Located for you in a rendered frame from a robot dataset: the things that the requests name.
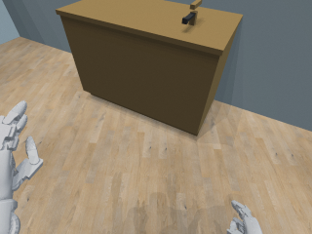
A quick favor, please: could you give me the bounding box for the counter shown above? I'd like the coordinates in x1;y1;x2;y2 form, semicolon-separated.
56;0;243;136

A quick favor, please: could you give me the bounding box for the robot left forearm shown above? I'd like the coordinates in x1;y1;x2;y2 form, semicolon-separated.
0;199;20;234

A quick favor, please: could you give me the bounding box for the tap lever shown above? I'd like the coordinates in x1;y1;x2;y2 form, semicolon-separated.
181;13;195;24

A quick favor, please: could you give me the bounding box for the right robot hand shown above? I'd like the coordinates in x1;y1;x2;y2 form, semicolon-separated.
226;200;263;234

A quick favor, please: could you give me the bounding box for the left robot hand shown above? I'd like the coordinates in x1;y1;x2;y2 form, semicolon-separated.
0;100;44;200

